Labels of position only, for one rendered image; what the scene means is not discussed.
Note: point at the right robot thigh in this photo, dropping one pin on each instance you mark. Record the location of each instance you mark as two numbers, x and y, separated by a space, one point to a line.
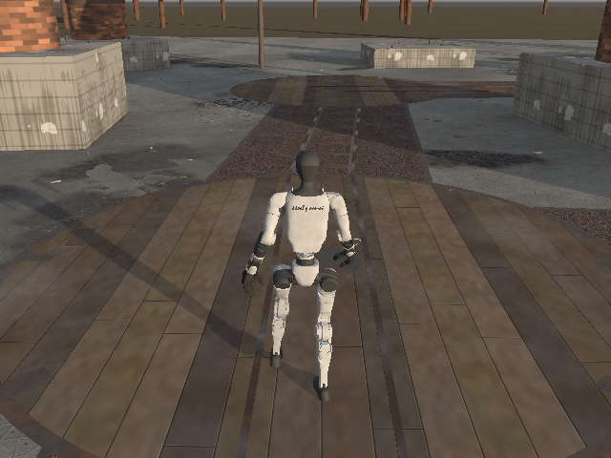
328 281

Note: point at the robot right upper arm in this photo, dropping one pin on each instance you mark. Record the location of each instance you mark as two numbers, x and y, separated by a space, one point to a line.
337 202

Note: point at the left robot hand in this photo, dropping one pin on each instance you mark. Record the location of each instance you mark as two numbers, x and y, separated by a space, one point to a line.
247 280

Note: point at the robot left upper arm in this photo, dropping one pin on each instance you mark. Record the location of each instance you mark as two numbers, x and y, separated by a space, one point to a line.
276 201

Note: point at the left robot foot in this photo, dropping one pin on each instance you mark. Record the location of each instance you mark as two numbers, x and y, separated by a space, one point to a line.
275 360

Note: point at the right robot hand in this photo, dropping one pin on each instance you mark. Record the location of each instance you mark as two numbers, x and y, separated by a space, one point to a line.
342 254

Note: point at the right robot forearm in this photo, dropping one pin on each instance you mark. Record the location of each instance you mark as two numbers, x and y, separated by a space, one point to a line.
348 246

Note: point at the left robot forearm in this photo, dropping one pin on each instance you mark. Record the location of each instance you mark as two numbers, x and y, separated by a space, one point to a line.
257 256

